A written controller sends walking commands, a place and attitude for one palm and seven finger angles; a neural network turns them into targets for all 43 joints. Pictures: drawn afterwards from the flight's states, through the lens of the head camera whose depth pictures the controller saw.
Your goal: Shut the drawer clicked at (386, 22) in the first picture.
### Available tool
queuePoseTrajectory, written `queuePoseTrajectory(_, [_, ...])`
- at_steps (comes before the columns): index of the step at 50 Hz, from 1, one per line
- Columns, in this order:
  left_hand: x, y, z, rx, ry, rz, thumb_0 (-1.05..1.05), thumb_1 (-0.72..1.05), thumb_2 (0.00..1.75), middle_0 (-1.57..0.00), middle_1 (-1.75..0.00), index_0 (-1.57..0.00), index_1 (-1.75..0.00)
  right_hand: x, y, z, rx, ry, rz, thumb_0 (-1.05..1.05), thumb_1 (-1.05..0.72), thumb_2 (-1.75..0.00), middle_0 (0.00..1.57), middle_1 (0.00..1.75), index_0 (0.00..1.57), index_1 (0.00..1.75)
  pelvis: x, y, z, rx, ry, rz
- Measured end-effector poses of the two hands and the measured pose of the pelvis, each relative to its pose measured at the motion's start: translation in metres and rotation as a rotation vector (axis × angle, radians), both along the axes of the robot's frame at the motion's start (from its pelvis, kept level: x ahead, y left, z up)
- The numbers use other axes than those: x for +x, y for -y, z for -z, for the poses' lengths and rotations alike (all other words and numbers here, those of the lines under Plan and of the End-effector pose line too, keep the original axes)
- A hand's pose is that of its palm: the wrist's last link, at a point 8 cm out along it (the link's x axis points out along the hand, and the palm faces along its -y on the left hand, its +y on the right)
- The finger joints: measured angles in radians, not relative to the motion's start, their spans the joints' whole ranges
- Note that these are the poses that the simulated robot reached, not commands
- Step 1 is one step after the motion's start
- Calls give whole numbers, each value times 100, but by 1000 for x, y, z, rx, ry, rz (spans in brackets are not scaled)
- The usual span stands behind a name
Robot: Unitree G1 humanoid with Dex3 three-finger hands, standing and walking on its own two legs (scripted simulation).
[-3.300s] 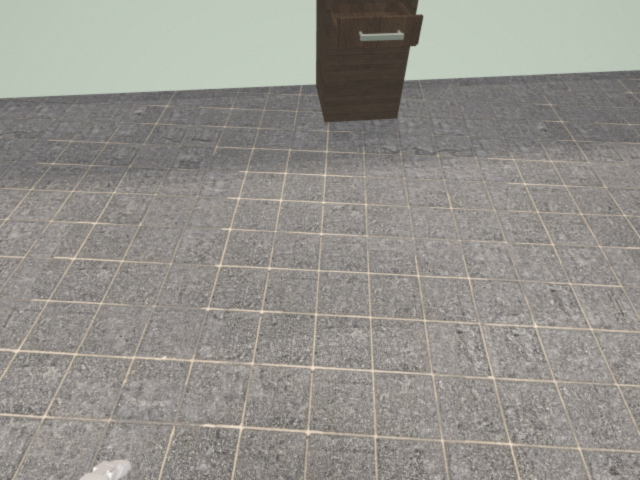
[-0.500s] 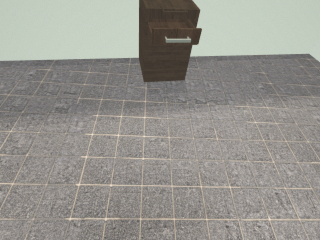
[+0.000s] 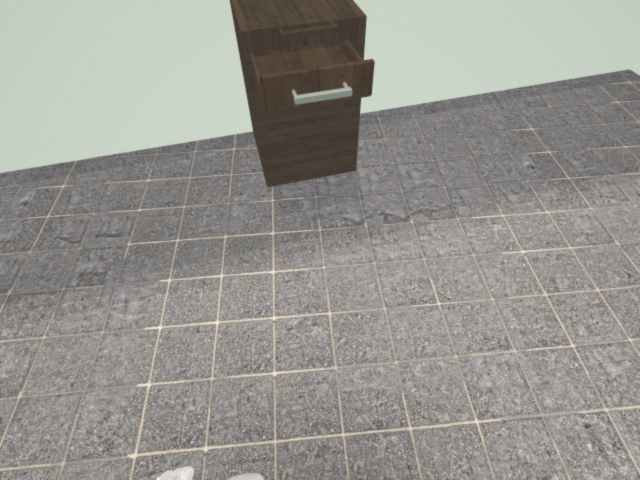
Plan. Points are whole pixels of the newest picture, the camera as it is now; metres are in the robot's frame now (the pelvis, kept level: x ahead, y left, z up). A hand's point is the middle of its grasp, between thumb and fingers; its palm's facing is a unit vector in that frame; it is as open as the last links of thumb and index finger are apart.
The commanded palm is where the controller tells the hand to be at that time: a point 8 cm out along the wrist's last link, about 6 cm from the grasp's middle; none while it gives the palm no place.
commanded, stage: get within about a metre, facing it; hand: left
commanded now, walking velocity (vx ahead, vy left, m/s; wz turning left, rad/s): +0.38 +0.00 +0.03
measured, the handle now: (321, 92) +1.27 +0.02 -0.20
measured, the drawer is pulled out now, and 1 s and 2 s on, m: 0.17 0.17 0.17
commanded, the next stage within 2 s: stand and wait in 0.36 s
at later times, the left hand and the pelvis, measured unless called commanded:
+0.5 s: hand (172, 478) +0.16 +0.23 -0.18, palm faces +0.08 -0.99 -0.14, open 7.4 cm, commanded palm none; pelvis +0.20 +0.06 +0.01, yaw +0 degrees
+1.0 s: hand (212, 347) +0.35 +0.20 -0.16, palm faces +0.06 -0.97 -0.22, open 7.2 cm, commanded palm none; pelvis +0.30 +0.02 +0.01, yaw +1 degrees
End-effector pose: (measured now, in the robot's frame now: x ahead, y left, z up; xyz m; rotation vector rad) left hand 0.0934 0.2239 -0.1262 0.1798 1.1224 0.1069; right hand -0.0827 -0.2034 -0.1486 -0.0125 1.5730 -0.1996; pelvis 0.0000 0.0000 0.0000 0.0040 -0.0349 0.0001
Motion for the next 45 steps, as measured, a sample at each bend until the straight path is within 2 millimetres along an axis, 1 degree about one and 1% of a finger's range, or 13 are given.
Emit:
queuePoseTrajectory(5, [-2,-13,-9,34,-69,-64,-2,95,90,-20,-30,-20,-30,125,20,-11,-41,229,-65,1,-91,-90,19,30,20,30,40,2,-12,-7,-14,-6])
queuePoseTrajectory(8, [-9,-15,-6,18,-140,-85,-1,95,90,-20,-30,-20,-30,189,29,-21,-76,321,-102,1,-93,-90,19,30,20,30,65,-2,-15,-15,-18,-8])
queuePoseTrajectory(10, [-14,-16,-2,-2,-188,-106,-1,94,90,-20,-30,-20,-30,228,29,-27,-90,367,-136,1,-93,-90,19,30,20,30,82,-7,-14,-21,-18,-10])
queuePoseTrajectory(12, [-18,-17,4,-24,-237,-130,0,93,90,-20,-30,-19,-30,265,25,-32,-102,401,-174,1,-93,-90,19,30,19,30,99,-13,-13,-28,-16,-12])
queuePoseTrajectory(15, [-22,-21,14,-61,-315,-170,0,92,90,-20,-30,-20,-30,316,12,-36,-117,438,-228,1,-93,-90,19,30,19,30,128,-26,-7,-38,-10,-18])
queuePoseTrajectory(18, [-19,-29,29,-89,-394,-192,1,91,90,-20,-30,-20,-30,357,-5,-32,-138,483,-259,1,-92,-90,19,30,20,30,156,-42,5,-37,-4,-14])
queuePoseTrajectory(21, [3,-40,30,-87,-422,-176,1,91,90,-20,-30,-19,-30,369,-20,-32,-136,482,-244,1,-92,-90,19,30,20,30,175,-51,3,-23,5,-1])
queuePoseTrajectory(24, [44,-50,23,-73,-378,-151,1,91,90,-20,-30,-19,-30,362,-33,-31,-115,426,-210,0,-91,-90,19,30,20,30,192,-55,-4,-17,5,1])
queuePoseTrajectory(28, [107,-58,13,-48,-278,-123,1,91,90,-20,-30,-19,-30,349,-27,-31,-134,343,-154,-1,-96,-90,20,30,20,30,214,-58,-12,-10,-6,-5])
queuePoseTrajectory(31, [151,-57,8,-29,-206,-103,1,91,90,-20,-30,-19,-30,336,-25,-26,-115,265,-139,-1,-95,-90,20,30,20,30,229,-55,-13,-4,-7,-11])
queuePoseTrajectory(35, [196,-52,4,12,-144,-76,1,93,90,-20,-30,-19,-30,323,-24,-12,-70,177,-104,0,-94,-90,20,30,20,30,249,-43,-9,13,0,-12])
queuePoseTrajectory(39, [224,-39,3,34,-118,-52,1,93,90,-20,-30,-19,-30,320,-24,3,-19,117,-71,0,-92,-90,20,30,20,30,268,-32,-3,12,6,-11])
queuePoseTrajectory(45, [244,-28,-1,21,-129,-64,0,94,90,-20,-30,-20,-30,330,-32,-4,11,89,-73,1,-92,-90,20,30,20,30,290,-24,-10,-1,-16,-21])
